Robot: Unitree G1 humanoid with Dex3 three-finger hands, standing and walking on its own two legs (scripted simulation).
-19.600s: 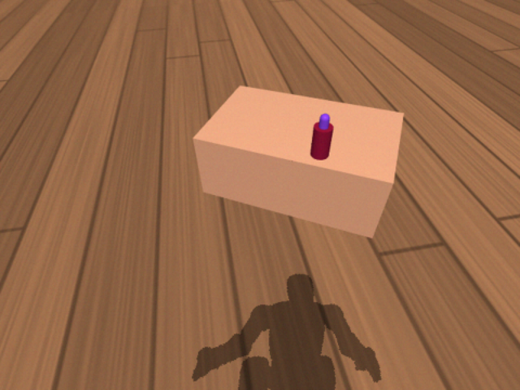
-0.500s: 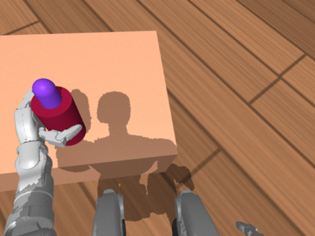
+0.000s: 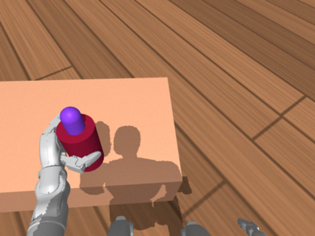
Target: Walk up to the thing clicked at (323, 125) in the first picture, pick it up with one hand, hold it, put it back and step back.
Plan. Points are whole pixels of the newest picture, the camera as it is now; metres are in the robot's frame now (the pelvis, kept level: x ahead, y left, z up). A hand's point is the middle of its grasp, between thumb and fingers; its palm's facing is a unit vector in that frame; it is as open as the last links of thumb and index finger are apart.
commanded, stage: lift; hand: left
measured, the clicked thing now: (80, 138) +0.38 +0.19 +0.04
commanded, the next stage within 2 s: hold in 0.86 s
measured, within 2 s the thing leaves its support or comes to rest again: neither
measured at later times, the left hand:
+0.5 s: hand (80, 140) +0.36 +0.18 +0.06, palm faces +0.20 -0.98 -0.04, open 11.2 cm
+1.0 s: hand (83, 134) +0.36 +0.17 +0.08, palm faces +0.21 -0.98 -0.04, open 11.3 cm
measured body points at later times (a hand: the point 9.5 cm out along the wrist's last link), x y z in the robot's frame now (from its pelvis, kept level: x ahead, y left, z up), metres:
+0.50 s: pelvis +0.01 +0.00 +0.04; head +0.08 +0.01 +0.49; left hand +0.34 +0.23 +0.07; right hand +0.13 -0.25 -0.08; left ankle +0.06 +0.13 -0.63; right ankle +0.01 -0.14 -0.63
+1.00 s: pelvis +0.02 -0.01 +0.06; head +0.08 +0.00 +0.51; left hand +0.34 +0.22 +0.09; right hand +0.15 -0.25 -0.06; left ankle +0.06 +0.13 -0.63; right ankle +0.01 -0.14 -0.63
